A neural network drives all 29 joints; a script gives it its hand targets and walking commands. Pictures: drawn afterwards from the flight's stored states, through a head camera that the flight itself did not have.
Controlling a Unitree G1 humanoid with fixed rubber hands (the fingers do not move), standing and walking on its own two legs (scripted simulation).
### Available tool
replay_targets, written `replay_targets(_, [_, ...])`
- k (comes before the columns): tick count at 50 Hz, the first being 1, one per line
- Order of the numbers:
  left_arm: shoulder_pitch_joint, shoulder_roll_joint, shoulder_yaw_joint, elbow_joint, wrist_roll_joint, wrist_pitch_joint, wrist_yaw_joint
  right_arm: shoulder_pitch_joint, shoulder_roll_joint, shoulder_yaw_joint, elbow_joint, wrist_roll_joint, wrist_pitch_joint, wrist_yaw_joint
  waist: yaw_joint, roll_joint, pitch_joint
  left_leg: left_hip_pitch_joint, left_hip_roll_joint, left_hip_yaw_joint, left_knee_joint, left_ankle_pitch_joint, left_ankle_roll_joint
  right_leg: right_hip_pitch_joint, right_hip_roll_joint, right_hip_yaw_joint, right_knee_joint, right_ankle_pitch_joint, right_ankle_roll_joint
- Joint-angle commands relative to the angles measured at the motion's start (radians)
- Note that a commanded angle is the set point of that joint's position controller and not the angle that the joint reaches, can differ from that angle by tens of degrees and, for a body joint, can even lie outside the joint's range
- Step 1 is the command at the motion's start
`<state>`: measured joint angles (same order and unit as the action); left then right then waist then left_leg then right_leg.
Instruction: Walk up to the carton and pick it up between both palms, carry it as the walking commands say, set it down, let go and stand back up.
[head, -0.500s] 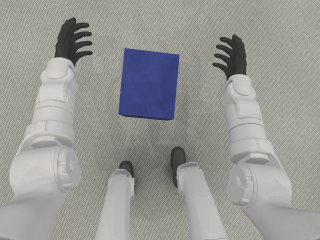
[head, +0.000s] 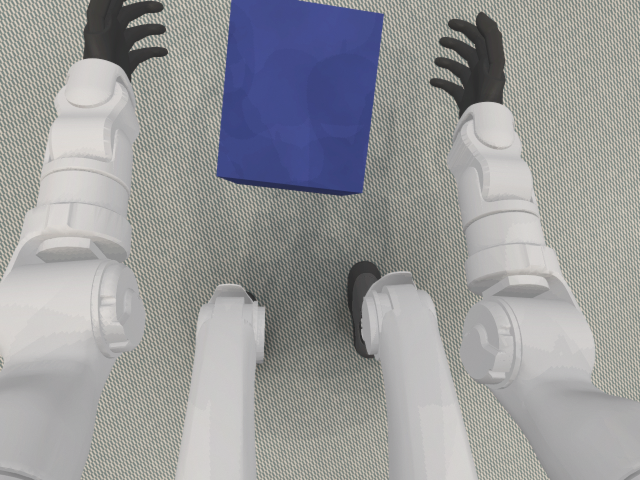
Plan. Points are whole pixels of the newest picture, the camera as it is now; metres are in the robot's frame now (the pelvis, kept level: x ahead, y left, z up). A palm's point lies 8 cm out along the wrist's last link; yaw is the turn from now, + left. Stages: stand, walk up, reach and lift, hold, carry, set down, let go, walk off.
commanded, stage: reach and lift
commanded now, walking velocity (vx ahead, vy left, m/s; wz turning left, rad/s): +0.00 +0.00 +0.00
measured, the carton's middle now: (298, 113) +0.54 +0.00 -0.41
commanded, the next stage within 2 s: none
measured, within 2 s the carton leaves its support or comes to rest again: leaves its support in 1.94 s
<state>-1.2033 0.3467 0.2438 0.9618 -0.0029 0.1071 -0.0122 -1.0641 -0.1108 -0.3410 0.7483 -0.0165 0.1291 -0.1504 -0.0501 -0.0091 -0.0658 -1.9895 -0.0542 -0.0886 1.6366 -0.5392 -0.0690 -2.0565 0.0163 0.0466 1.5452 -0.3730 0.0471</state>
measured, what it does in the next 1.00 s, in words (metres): lowers itself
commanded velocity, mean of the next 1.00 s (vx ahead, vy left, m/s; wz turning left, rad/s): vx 0.00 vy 0.00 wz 0.00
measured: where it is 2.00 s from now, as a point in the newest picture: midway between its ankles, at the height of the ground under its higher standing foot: (305, 342)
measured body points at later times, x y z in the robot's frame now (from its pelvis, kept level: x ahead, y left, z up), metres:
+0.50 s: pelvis -0.02 +0.01 -0.11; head +0.34 +0.03 +0.15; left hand +0.54 +0.19 -0.29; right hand +0.50 -0.18 -0.29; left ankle +0.07 +0.14 -0.49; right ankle +0.11 -0.13 -0.49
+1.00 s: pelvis -0.03 +0.00 -0.15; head +0.35 +0.03 +0.09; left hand +0.53 +0.18 -0.35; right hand +0.51 -0.18 -0.34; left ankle +0.07 +0.13 -0.49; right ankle +0.11 -0.13 -0.49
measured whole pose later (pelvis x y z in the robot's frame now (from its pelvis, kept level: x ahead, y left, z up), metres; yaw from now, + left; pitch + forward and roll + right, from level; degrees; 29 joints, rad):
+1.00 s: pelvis -0.03 +0.00 -0.15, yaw +0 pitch +40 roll -2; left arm -1.49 0.43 -0.01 1.21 -0.18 0.02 0.06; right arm -1.42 -0.28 -0.19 1.18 0.23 -0.01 -0.15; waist -0.06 -0.05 0.32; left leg -2.28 -0.04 -0.08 2.20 -0.62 -0.06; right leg -2.33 0.01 0.03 2.10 -0.47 0.06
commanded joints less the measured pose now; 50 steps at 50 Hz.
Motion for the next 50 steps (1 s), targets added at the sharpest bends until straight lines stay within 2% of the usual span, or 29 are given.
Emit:
replay_targets(1, [-0.271,0.117,-0.024,-0.128,-0.023,-0.018,0.014,-0.222,-0.123,0.003,-0.116,0.019,-0.027,-0.006,-0.002,0.090,-1.092,0.356,-0.031,0.165,-0.109,0.286,0.012,0.790,0.058,-0.132,0.032,0.298,0.014])
replay_targets(2, [-0.248,0.106,-0.020,-0.078,-0.023,-0.019,0.018,-0.198,-0.116,0.010,-0.070,0.023,-0.029,-0.001,0.005,0.086,-1.040,0.332,-0.029,0.163,-0.089,0.306,0.013,0.741,0.059,-0.136,0.052,0.304,0.018])
replay_targets(3, [-0.254,0.118,-0.010,-0.099,-0.023,-0.026,0.020,-0.198,-0.104,0.018,-0.073,0.036,-0.035,0.000,0.010,0.060,-1.038,0.305,-0.031,0.161,-0.075,0.309,0.019,0.742,0.060,-0.130,0.058,0.318,0.021])
replay_targets(4, [-0.276,0.135,-0.012,-0.065,-0.026,-0.028,0.024,-0.223,-0.116,0.021,-0.030,0.038,-0.037,0.000,0.015,0.064,-0.995,0.245,-0.028,0.165,-0.063,0.234,0.017,0.715,0.052,-0.128,0.082,0.260,0.020])
replay_targets(5, [-0.305,0.133,-0.023,-0.078,-0.026,-0.032,0.023,-0.234,-0.104,0.022,-0.029,0.048,-0.040,0.001,0.007,0.059,-0.991,0.244,-0.023,0.160,-0.060,0.215,0.019,0.693,0.048,-0.132,0.084,0.243,0.023])
replay_targets(6, [-0.305,0.132,-0.023,-0.114,-0.028,-0.032,0.028,-0.243,-0.125,0.011,-0.070,0.053,-0.044,-0.002,0.005,0.066,-1.030,0.273,-0.026,0.158,-0.040,0.265,0.016,0.702,0.052,-0.135,0.107,0.284,0.019])
replay_targets(7, [-0.289,0.119,-0.036,-0.074,-0.035,-0.032,0.030,-0.224,-0.127,0.022,-0.024,0.057,-0.047,0.003,-0.003,0.063,-1.015,0.271,-0.021,0.153,-0.020,0.285,0.017,0.674,0.052,-0.138,0.129,0.296,0.021])
replay_targets(8, [-0.287,0.101,-0.046,-0.046,-0.039,-0.034,0.029,-0.231,-0.129,0.030,-0.002,0.062,-0.052,0.006,-0.001,0.068,-0.992,0.262,-0.020,0.151,-0.004,0.290,0.017,0.641,0.051,-0.140,0.145,0.291,0.022])
replay_targets(9, [-0.281,0.126,-0.035,-0.041,-0.026,-0.036,0.034,-0.214,-0.132,0.020,0.011,0.074,-0.052,0.004,0.020,0.108,-0.997,0.294,-0.019,0.154,0.014,0.308,0.013,0.625,0.051,-0.137,0.162,0.291,0.021])
replay_targets(10, [-0.299,0.132,-0.049,-0.024,-0.045,-0.039,0.038,-0.264,-0.163,0.022,0.023,0.072,-0.061,0.000,0.016,0.099,-0.970,0.232,-0.017,0.155,0.018,0.236,0.013,0.615,0.045,-0.132,0.170,0.238,0.018])
replay_targets(11, [-0.346,0.119,-0.070,-0.033,-0.053,-0.035,0.035,-0.300,-0.158,0.021,0.007,0.077,-0.063,0.000,-0.003,0.086,-0.951,0.222,-0.013,0.146,0.026,0.212,0.016,0.585,0.040,-0.136,0.174,0.220,0.020])
replay_targets(13, [-0.342,0.120,-0.076,-0.027,-0.057,-0.041,0.041,-0.280,-0.170,0.020,0.035,0.084,-0.070,0.003,-0.017,0.088,-0.962,0.255,-0.009,0.139,0.062,0.252,0.013,0.560,0.039,-0.143,0.211,0.237,0.019])
replay_targets(14, [-0.340,0.109,-0.083,-0.017,-0.068,-0.046,0.044,-0.283,-0.160,0.038,0.058,0.092,-0.074,0.006,-0.005,0.083,-0.943,0.240,-0.010,0.139,0.077,0.274,0.015,0.551,0.039,-0.141,0.225,0.254,0.022])
replay_targets(15, [-0.349,0.115,-0.083,-0.025,-0.072,-0.049,0.048,-0.291,-0.178,0.031,0.044,0.093,-0.082,0.002,-0.015,0.065,-0.967,0.241,-0.011,0.133,0.089,0.281,0.017,0.572,0.038,-0.141,0.239,0.275,0.020])
replay_targets(17, [-0.399,0.138,-0.095,0.006,-0.081,-0.050,0.056,-0.336,-0.197,0.045,0.080,0.114,-0.085,0.000,-0.003,0.084,-0.940,0.210,-0.002,0.137,0.109,0.207,0.016,0.540,0.024,-0.133,0.257,0.210,0.019])
replay_targets(21, [-0.425,0.119,-0.139,0.020,-0.102,-0.056,0.068,-0.364,-0.218,0.054,0.129,0.141,-0.100,0.000,-0.013,0.121,-0.920,0.247,0.008,0.124,0.155,0.234,0.012,0.474,0.021,-0.136,0.310,0.213,0.018])
replay_targets(22, [-0.443,0.146,-0.127,0.014,-0.105,-0.062,0.076,-0.368,-0.228,0.054,0.146,0.142,-0.105,-0.003,-0.017,0.096,-0.937,0.257,0.007,0.122,0.169,0.234,0.014,0.489,0.018,-0.139,0.323,0.215,0.022])
replay_targets(24, [-0.462,0.149,-0.153,0.058,-0.116,-0.061,0.082,-0.406,-0.257,0.061,0.166,0.153,-0.113,-0.004,-0.021,0.107,-0.913,0.252,0.015,0.114,0.188,0.217,0.015,0.450,0.010,-0.137,0.345,0.194,0.022])
replay_targets(26, [-0.494,0.150,-0.166,0.038,-0.128,-0.069,0.085,-0.438,-0.264,0.070,0.182,0.168,-0.121,-0.002,-0.019,0.115,-0.901,0.241,0.018,0.109,0.207,0.216,0.015,0.433,0.006,-0.132,0.368,0.196,0.020])
replay_targets(30, [-0.517,0.151,-0.189,0.106,-0.143,-0.074,0.086,-0.474,-0.277,0.091,0.255,0.186,-0.133,0.002,-0.022,0.087,-0.831,0.195,0.025,0.101,0.242,0.193,0.020,0.421,-0.002,-0.128,0.401,0.189,0.022])
replay_targets(34, [-0.552,0.181,-0.197,0.120,-0.153,-0.083,0.084,-0.531,-0.290,0.124,0.272,0.217,-0.141,0.001,0.009,0.086,-0.840,0.190,0.032,0.104,0.289,0.196,0.022,0.441,-0.002,-0.117,0.441,0.192,0.024])
replay_targets(36, [-0.584,0.185,-0.208,0.126,-0.164,-0.095,0.079,-0.546,-0.287,0.124,0.288,0.211,-0.150,0.000,-0.018,0.048,-0.771,0.163,0.035,0.088,0.305,0.195,0.029,0.402,-0.004,-0.117,0.455,0.190,0.025])
replay_targets(37, [-0.592,0.163,-0.228,0.105,-0.174,-0.099,0.076,-0.553,-0.269,0.131,0.278,0.225,-0.158,0.003,-0.021,0.063,-0.776,0.158,0.036,0.082,0.319,0.226,0.030,0.403,-0.004,-0.109,0.462,0.225,0.019])
replay_targets(39, [-0.564,0.180,-0.217,0.141,-0.162,-0.102,0.076,-0.516,-0.248,0.146,0.329,0.245,-0.156,0.010,-0.001,0.081,-0.759,0.156,0.041,0.089,0.335,0.246,0.028,0.418,-0.002,-0.098,0.473,0.253,0.021])
replay_targets(42, [-0.544,0.198,-0.215,0.145,-0.151,-0.106,0.081,-0.507,-0.252,0.146,0.344,0.246,-0.160,0.005,0.012,0.080,-0.754,0.142,0.039,0.088,0.344,0.255,0.030,0.437,0.004,-0.092,0.484,0.266,0.021])
replay_targets(44, [-0.534,0.192,-0.224,0.142,-0.158,-0.107,0.078,-0.495,-0.248,0.147,0.338,0.248,-0.161,0.004,0.001,0.088,-0.760,0.151,0.041,0.090,0.355,0.253,0.030,0.445,0.007,-0.091,0.486,0.267,0.023])
replay_targets(45, [-0.543,0.190,-0.221,0.130,-0.162,-0.110,0.078,-0.494,-0.244,0.151,0.342,0.251,-0.163,0.003,0.006,0.094,-0.755,0.128,0.038,0.098,0.359,0.250,0.028,0.458,0.009,-0.084,0.484,0.275,0.019])
replay_targets(46, [-0.536,0.177,-0.237,0.153,-0.166,-0.107,0.077,-0.488,-0.255,0.140,0.345,0.242,-0.165,0.001,-0.013,0.092,-0.743,0.145,0.040,0.085,0.352,0.248,0.031,0.437,0.008,-0.094,0.490,0.268,0.019])
replay_targets(50, [-0.552,0.172,-0.257,0.148,-0.184,-0.107,0.079,-0.501,-0.253,0.150,0.355,0.251,-0.166,0.004,-0.014,0.106,-0.750,0.164,0.040,0.085,0.352,0.236,0.027,0.412,0.006,-0.096,0.491,0.241,0.017])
